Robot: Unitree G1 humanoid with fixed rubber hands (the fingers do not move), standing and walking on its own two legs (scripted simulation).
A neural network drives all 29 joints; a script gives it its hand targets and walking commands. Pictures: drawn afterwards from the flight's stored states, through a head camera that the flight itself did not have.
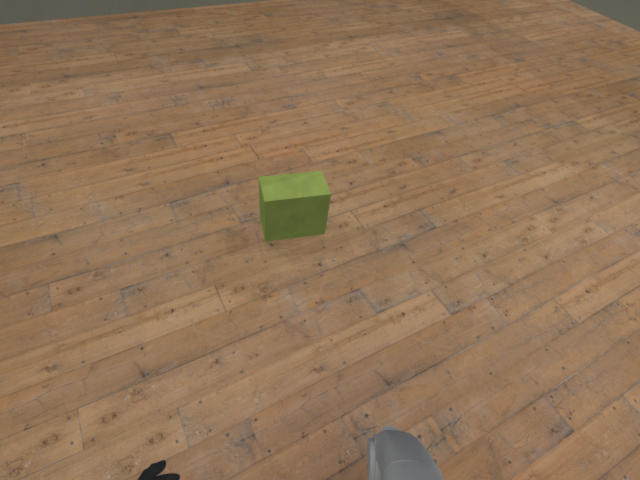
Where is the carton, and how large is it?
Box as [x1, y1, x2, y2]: [259, 171, 330, 241]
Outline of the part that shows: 321,171 259,177 260,219 265,241 324,233 330,192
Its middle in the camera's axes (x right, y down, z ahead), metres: -0.10 -0.14 +1.60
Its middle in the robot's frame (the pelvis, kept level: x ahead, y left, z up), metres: +1.20 -0.02 -0.67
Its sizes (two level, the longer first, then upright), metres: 0.260 0.142 0.235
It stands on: the floor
